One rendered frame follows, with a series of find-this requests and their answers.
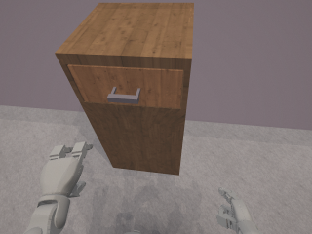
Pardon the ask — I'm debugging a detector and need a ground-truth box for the robot right hand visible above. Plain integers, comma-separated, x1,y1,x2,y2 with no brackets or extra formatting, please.
216,187,253,232

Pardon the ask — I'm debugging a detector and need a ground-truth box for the right robot forearm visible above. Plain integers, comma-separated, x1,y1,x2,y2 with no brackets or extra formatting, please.
236,220,263,234

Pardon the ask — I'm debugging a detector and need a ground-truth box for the left robot forearm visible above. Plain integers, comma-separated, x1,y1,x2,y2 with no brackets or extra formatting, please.
23,194,70,234

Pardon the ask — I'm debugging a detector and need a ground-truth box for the cabinet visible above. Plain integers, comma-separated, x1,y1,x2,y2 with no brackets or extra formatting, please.
55,2,194,176

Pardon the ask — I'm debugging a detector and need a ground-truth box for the handle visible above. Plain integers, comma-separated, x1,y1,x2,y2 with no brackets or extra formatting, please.
107,87,141,104

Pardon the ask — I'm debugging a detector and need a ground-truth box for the robot left hand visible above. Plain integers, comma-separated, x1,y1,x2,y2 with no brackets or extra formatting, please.
39,141,93,198

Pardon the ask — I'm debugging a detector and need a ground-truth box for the drawer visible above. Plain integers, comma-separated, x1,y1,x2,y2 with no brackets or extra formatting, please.
68,64,183,108

